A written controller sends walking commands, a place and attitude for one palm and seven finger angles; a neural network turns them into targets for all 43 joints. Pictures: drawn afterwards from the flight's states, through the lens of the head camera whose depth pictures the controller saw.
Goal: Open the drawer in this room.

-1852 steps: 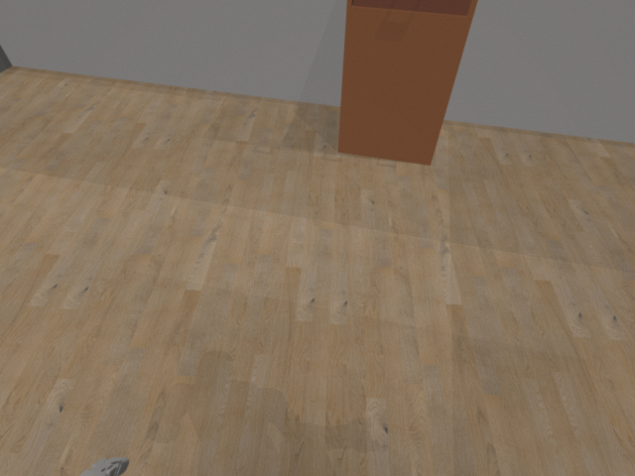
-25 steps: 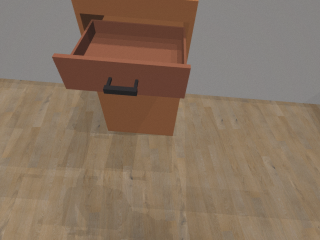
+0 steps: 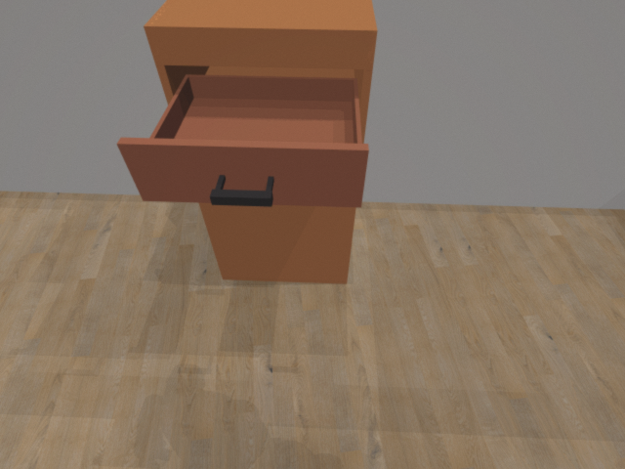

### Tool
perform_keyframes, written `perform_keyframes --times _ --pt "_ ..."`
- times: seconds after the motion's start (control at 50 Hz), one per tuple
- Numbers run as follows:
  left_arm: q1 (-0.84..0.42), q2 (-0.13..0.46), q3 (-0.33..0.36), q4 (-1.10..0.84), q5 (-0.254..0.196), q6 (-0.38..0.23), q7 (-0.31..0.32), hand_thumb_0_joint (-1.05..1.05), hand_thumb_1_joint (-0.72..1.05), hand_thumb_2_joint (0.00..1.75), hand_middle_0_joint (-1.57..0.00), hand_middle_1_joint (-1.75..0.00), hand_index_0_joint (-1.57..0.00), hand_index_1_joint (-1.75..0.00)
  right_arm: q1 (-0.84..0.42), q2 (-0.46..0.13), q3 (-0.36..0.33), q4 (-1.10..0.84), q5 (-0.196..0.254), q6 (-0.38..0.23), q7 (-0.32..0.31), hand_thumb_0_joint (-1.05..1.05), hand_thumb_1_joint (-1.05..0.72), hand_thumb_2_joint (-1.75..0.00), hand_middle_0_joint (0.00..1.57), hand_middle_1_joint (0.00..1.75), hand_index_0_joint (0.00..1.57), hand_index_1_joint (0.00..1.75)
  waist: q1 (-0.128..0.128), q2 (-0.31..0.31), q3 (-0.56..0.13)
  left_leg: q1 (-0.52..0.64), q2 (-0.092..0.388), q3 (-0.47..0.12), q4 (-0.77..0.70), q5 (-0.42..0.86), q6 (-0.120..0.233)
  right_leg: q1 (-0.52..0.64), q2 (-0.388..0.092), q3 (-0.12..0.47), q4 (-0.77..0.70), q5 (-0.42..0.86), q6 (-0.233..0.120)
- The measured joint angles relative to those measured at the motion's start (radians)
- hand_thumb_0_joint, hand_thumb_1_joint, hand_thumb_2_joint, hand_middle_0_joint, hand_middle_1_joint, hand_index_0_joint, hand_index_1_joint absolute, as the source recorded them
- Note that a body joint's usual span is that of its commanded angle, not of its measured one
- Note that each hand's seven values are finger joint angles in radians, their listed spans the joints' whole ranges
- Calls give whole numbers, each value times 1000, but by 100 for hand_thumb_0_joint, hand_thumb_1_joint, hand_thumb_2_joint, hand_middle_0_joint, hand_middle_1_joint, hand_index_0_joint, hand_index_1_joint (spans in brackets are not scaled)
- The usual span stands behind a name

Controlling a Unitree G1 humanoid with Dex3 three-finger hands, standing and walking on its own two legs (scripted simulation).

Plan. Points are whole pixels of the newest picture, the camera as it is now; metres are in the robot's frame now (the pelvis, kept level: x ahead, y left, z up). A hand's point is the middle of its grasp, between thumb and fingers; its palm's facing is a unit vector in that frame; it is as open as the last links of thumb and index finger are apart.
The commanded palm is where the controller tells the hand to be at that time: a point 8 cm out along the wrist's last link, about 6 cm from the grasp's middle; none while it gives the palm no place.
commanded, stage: let the arm hang, fingers relaxed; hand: left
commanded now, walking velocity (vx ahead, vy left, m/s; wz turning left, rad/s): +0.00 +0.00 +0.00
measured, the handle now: (243, 189) +0.57 +0.16 +0.01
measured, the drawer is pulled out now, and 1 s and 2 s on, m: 0.30 0.30 0.30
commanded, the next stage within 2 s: look to check the result in 0.20 s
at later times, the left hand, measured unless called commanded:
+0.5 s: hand out of the picture +0.07 +0.23 -0.16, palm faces -0.04 -0.95 -0.32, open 7.3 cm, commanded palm none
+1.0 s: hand out of the picture +0.12 +0.23 -0.15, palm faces -0.05 -0.94 -0.34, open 7.3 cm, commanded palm none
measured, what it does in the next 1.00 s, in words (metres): stands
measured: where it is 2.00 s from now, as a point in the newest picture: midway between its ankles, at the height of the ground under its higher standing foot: outside the picture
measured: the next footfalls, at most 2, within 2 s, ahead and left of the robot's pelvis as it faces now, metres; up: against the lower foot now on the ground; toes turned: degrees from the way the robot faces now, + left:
none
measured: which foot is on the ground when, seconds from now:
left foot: down 0.00-1.00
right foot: down 0.00-1.00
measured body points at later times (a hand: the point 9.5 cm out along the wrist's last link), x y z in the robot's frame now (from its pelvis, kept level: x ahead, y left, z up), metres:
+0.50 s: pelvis +0.01 -0.01 +0.00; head +0.04 -0.01 +0.45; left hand +0.07 +0.28 -0.14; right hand +0.07 -0.29 -0.14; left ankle +0.04 +0.11 -0.75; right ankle +0.01 -0.12 -0.75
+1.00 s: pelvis +0.04 -0.02 +0.00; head +0.06 -0.02 +0.45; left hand +0.13 +0.28 -0.13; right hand +0.11 -0.31 -0.13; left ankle +0.04 +0.11 -0.75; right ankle +0.01 -0.12 -0.75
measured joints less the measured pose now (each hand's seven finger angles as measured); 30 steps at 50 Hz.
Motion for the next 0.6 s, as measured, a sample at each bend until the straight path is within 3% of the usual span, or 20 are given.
perform_keyframes --times 0.22,0.6 --pt "-21 1 1 1 0 -8 -6 0 91 90 -21 -30 -21 -30 -18 -39 -5 10 2 -9 -1 1 -90 -90 20 29 20 30 -5 -7 14 16 5 4 -19 0 -4 16 6 4 -24 4 -3" --pt "-45 74 6 27 -2 -12 -10 0 91 90 -21 -30 -21 -30 -82 -111 -3 7 4 -9 4 1 -90 -90 20 29 20 30 3 -7 26 43 17 -1 -54 2 -19 50 21 0 -73 11 -14"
